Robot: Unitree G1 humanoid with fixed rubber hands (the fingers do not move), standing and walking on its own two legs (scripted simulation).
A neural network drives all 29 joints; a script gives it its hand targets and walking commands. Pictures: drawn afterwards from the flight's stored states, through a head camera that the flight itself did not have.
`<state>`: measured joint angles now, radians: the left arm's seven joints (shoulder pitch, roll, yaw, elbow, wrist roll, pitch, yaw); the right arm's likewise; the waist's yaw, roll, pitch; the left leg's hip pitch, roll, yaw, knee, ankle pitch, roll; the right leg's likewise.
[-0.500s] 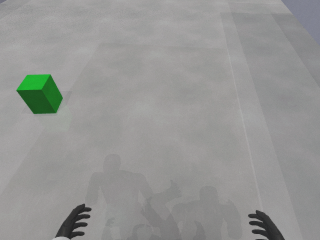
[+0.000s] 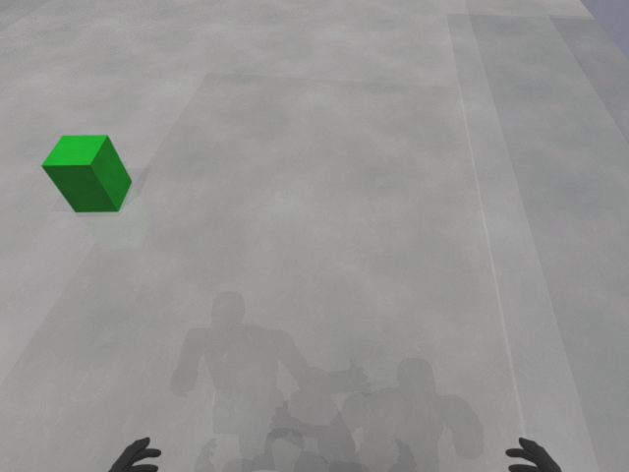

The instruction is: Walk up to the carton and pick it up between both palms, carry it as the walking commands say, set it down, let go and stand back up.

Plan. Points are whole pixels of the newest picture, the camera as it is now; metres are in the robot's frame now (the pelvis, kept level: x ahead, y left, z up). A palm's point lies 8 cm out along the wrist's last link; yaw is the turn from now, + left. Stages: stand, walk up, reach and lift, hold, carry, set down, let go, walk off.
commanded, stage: stand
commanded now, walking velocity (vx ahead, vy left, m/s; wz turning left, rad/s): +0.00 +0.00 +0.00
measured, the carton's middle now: (91, 174) +1.28 +1.05 -0.61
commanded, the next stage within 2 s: walk up in 1.66 s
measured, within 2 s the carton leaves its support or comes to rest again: neither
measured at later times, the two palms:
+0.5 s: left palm out of the picture +0.10 +0.28 -0.09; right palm out of the picture +0.09 -0.30 -0.10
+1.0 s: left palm out of the picture +0.08 +0.27 -0.08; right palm out of the picture +0.08 -0.30 -0.09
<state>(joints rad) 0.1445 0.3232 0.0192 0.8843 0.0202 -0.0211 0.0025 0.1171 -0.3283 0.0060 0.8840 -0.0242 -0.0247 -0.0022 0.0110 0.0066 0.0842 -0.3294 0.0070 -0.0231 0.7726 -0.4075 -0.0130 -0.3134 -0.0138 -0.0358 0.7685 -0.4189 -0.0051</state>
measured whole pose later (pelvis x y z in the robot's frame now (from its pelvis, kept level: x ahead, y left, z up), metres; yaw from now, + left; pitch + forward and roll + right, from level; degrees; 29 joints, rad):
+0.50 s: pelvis +0.00 -0.01 +0.02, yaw +0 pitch -4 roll +0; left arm 0.08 0.33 0.01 1.04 0.01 -0.01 0.00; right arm 0.10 -0.34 0.02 1.05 -0.01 -0.02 -0.01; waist 0.00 0.01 0.09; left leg -0.17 0.02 -0.02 0.51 -0.28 -0.03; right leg -0.17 -0.01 -0.04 0.53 -0.30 -0.02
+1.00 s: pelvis +0.00 -0.02 +0.03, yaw +0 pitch -4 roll +0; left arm 0.08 0.33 0.02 1.10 0.01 -0.02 0.00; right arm 0.08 -0.33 0.01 1.11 -0.02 -0.01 -0.01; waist 0.00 0.01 0.09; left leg -0.11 0.04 -0.03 0.37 -0.20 -0.04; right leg -0.09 0.01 -0.05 0.37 -0.22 -0.03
